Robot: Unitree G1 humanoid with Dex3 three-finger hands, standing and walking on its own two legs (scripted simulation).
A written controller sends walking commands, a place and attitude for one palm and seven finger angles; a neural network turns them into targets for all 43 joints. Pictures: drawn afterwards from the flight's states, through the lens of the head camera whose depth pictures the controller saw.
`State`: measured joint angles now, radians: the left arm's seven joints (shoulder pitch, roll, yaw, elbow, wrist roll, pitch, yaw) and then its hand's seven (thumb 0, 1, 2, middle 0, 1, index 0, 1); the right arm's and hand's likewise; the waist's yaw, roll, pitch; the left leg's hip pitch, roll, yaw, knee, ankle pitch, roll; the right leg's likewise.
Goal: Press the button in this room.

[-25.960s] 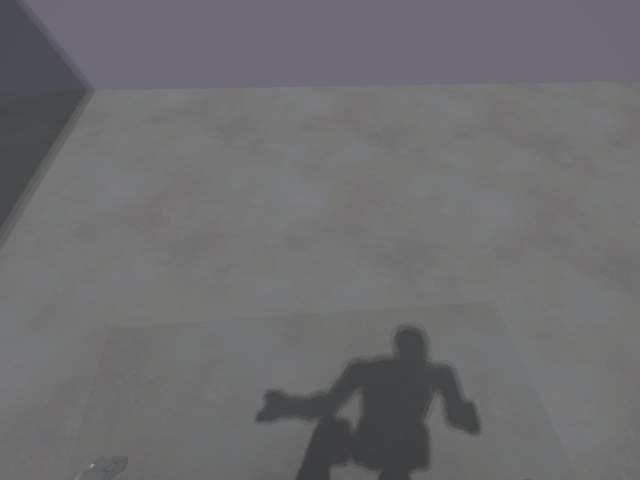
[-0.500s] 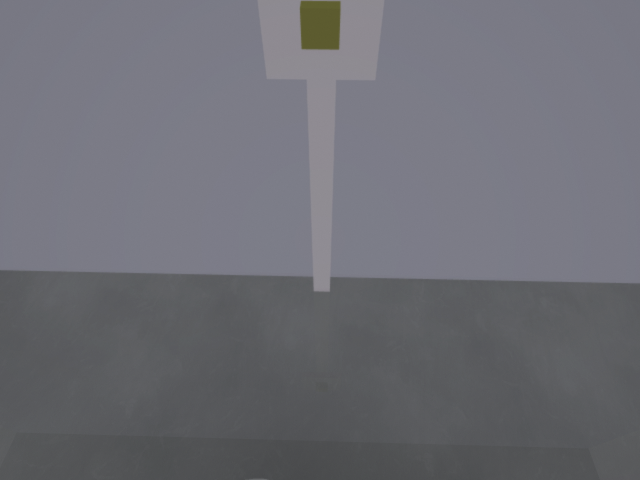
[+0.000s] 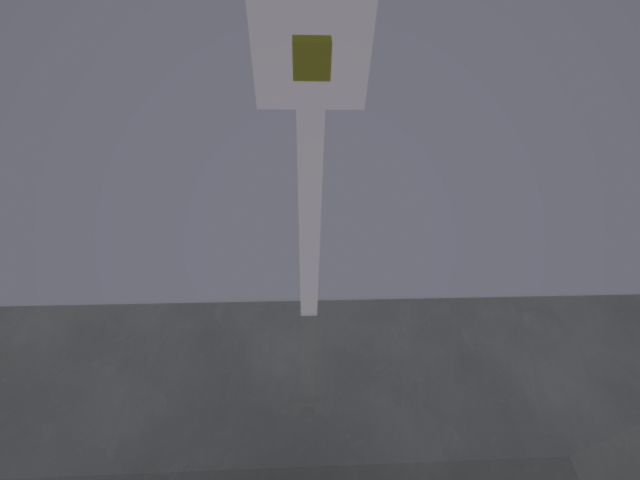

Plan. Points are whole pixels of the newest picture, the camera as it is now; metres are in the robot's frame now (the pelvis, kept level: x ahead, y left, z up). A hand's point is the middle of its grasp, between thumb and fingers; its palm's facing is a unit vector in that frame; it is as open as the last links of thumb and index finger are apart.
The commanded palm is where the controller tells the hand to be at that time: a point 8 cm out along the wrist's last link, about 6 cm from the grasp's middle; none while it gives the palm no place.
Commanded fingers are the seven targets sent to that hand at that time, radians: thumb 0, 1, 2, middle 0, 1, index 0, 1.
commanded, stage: look at it before walking up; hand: left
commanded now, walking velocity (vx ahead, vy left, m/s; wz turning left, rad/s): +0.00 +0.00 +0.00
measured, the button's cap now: (311, 57) +0.74 +0.06 +0.18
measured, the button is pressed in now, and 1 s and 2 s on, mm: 0 0 0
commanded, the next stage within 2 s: take the last steps up to it in 0.58 s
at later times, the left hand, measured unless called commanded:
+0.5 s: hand out of the picture -0.05 +0.14 -0.18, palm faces +0.05 -0.99 -0.16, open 7.4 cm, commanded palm none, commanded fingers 0.00 0.90 0.90 -0.20 -0.30 -0.20 -0.30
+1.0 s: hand out of the picture -0.02 +0.13 -0.18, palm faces -0.03 -0.98 -0.19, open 7.4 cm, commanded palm none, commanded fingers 0.00 0.90 0.90 -0.20 -0.30 -0.20 -0.30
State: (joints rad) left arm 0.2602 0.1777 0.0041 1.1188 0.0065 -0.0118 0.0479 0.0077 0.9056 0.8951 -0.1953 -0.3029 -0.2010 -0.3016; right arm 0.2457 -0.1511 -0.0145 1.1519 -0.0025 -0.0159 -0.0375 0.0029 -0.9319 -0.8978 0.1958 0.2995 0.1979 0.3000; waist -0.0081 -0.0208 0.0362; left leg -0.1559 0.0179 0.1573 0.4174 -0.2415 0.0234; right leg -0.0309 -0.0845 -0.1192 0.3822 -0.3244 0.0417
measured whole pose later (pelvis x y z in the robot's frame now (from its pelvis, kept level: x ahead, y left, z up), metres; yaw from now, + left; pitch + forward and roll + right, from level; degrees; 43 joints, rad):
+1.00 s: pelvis +0.01 -0.04 -0.01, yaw -2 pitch +1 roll +2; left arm 0.35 0.15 0.02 1.13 0.02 0.02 -0.01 0.01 0.90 0.90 -0.20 -0.30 -0.20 -0.30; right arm 0.32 -0.13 -0.06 1.14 -0.02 -0.01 -0.02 0.01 -0.91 -0.90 0.20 0.30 0.20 0.30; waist -0.03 -0.01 0.02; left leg -0.20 0.07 0.18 0.50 -0.30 -0.02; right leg -0.24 -0.06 -0.12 0.69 -0.47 -0.02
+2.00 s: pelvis +0.35 -0.16 -0.02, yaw +4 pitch +0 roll +1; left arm 0.13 0.20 0.04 0.98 0.02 0.00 0.04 0.01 0.91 0.89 -0.20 -0.30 -0.20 -0.30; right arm 0.11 -0.23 -0.10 1.03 0.01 0.06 -0.03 0.01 -0.91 -0.90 0.20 0.30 0.20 0.30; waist 0.00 0.04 0.18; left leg -0.36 -0.05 -0.03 1.15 -0.59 -0.03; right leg -0.38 -0.07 -0.08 0.65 -0.27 -0.01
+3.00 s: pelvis +0.23 -0.02 -0.01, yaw +0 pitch +0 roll +1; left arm 0.27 0.15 0.02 1.04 0.01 0.02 0.03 0.01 0.92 0.89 -0.20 -0.30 -0.20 -0.30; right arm 0.39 -0.14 0.00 1.05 -0.01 0.00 -0.04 0.01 -0.91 -0.90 0.19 0.30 0.20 0.30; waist -0.01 0.00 0.01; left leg -0.23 -0.07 0.10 0.45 -0.23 0.09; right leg -0.26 -0.01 0.06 0.51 -0.26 -0.01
